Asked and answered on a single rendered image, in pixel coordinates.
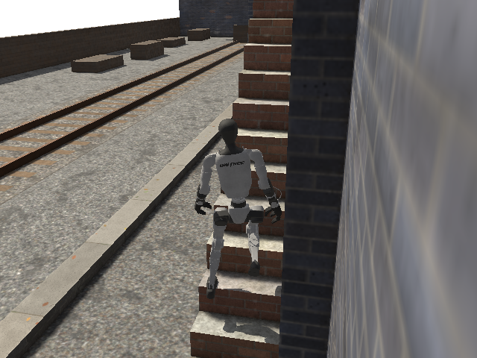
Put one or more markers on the left robot upper arm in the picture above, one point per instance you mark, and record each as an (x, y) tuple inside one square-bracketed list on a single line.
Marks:
[(206, 173)]

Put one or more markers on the robot right shin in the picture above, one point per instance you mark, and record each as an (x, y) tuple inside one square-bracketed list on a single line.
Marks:
[(253, 243)]

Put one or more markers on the right robot upper arm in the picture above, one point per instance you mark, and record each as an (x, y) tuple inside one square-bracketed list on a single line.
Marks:
[(256, 156)]

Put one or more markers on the right robot hand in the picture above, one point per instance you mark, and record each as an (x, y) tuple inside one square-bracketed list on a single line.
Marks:
[(276, 211)]

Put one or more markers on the robot right forearm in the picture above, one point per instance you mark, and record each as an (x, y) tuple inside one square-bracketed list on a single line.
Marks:
[(271, 196)]

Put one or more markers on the robot left forearm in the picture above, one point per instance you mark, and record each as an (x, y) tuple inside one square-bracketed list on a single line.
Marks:
[(200, 200)]

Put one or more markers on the robot head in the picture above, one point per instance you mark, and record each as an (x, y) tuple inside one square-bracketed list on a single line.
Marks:
[(228, 129)]

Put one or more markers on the left robot hand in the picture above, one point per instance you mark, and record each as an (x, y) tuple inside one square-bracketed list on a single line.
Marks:
[(197, 208)]

